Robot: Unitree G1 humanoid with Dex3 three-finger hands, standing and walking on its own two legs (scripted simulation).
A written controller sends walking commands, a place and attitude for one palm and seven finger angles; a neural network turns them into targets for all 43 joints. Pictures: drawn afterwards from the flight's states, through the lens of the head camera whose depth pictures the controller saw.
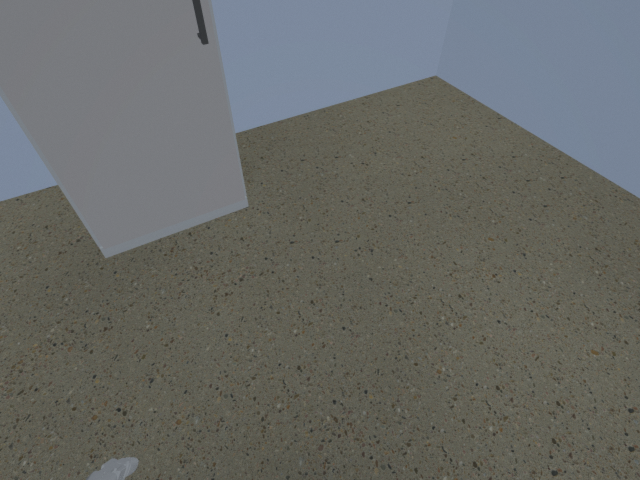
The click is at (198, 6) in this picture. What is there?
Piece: fridge door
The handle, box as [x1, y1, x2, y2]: [192, 0, 208, 44]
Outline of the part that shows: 192,0 199,32 197,34 203,44 208,43 199,0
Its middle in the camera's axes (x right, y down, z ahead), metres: -0.36 -0.70 +1.04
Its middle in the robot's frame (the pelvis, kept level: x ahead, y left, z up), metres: +1.25 +0.42 +0.16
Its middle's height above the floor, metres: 0.93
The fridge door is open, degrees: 0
